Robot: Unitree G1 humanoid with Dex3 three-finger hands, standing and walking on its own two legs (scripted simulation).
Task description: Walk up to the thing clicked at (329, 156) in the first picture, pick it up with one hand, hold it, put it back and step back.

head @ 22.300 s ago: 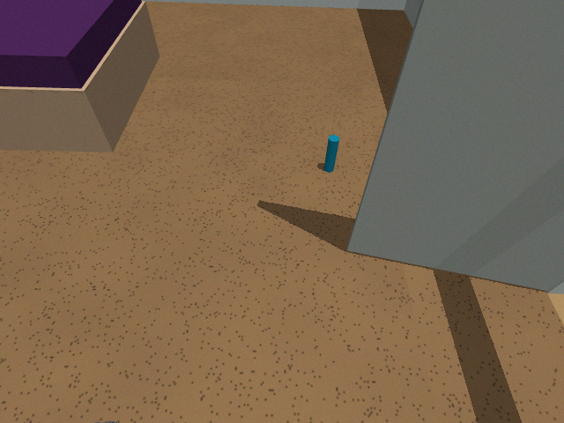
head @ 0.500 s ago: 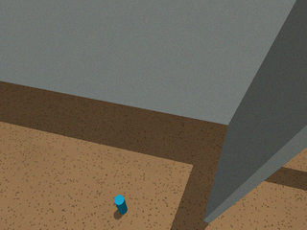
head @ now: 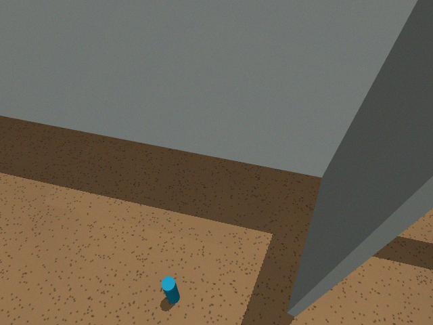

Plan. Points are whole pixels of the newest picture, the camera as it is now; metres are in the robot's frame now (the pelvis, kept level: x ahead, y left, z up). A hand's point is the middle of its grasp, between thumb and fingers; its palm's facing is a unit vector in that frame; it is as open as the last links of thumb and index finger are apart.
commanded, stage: go down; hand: left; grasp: from the side
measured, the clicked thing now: (171, 290) +0.35 +0.19 -0.68
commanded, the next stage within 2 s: none
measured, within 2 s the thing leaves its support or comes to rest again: neither
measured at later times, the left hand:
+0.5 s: hand out of the picture +0.13 +0.29 -0.23, palm faces +0.09 -0.96 -0.28, open 16.1 cm
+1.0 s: hand (96, 301) +0.22 +0.34 -0.32, palm faces +0.12 -0.97 -0.22, open 17.5 cm
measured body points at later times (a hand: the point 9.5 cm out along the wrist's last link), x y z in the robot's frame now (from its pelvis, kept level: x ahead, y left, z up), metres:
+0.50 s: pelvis -0.04 +0.00 -0.10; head +0.07 +0.02 +0.34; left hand +0.12 +0.34 -0.21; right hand +0.09 -0.28 -0.20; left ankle +0.00 +0.11 -0.75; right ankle -0.02 -0.14 -0.75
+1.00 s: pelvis -0.07 -0.01 -0.24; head +0.11 +0.03 +0.17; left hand +0.21 +0.39 -0.30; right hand +0.11 -0.27 -0.35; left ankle -0.01 +0.11 -0.75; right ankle -0.02 -0.14 -0.75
